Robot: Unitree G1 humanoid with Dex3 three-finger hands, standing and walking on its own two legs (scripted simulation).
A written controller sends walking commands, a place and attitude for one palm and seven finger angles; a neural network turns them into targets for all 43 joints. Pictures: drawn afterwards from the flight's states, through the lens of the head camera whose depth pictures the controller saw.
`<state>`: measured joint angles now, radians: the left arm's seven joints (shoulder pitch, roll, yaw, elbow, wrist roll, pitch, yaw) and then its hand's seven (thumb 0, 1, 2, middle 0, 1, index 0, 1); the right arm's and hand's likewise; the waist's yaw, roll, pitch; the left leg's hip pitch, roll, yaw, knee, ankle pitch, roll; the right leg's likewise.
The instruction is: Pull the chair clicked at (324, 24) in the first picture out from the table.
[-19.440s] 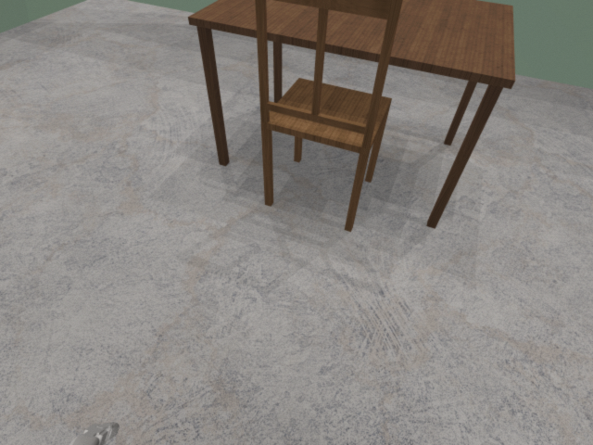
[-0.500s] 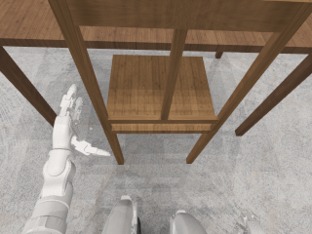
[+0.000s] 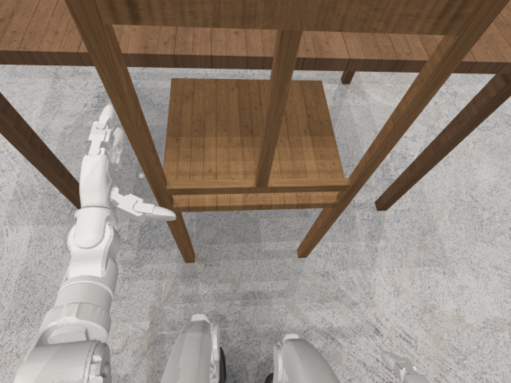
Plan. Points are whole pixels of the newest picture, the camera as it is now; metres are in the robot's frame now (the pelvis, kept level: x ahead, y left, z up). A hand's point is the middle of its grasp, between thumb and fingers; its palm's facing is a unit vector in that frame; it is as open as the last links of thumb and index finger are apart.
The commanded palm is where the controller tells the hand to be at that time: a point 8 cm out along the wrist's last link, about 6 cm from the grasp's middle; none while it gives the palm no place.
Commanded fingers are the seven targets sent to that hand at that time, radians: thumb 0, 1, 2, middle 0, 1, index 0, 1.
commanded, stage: push the fingers through the gap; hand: left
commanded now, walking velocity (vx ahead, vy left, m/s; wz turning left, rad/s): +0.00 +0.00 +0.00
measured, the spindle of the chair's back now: (271, 128) +0.49 -0.02 +0.07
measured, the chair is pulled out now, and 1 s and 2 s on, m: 0.00 0.00 0.01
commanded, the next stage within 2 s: hook a spindle and tug to test in 0.64 s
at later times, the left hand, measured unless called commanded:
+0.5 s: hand (149, 161) +0.45 +0.18 +0.02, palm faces +0.08 -1.00 -0.03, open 16.9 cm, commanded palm +0.42 +0.22 +0.02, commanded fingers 0.00 -0.50 0.30 -0.06 -0.08 -0.06 -0.08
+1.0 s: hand (153, 158) +0.46 +0.17 +0.02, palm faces +0.09 -1.00 -0.04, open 16.2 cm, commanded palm +0.43 +0.21 +0.02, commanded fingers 0.00 -0.50 0.30 -0.31 -0.85 -0.31 -0.85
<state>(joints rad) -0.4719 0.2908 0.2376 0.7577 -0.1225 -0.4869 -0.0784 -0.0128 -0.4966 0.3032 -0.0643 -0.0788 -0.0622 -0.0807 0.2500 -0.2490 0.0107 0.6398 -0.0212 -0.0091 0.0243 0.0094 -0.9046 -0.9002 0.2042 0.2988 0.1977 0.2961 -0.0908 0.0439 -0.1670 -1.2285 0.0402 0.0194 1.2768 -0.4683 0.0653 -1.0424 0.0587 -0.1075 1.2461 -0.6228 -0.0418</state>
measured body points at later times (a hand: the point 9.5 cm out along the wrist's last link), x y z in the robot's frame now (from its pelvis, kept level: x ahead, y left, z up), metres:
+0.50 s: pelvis +0.01 +0.00 +0.00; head +0.14 +0.02 +0.43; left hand +0.44 +0.23 +0.02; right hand +0.06 -0.27 -0.12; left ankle +0.07 +0.08 -0.62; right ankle -0.02 -0.10 -0.62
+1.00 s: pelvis +0.01 -0.01 +0.00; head +0.14 +0.01 +0.43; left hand +0.45 +0.22 +0.03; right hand +0.09 -0.27 -0.12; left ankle +0.07 +0.08 -0.62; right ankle -0.02 -0.10 -0.62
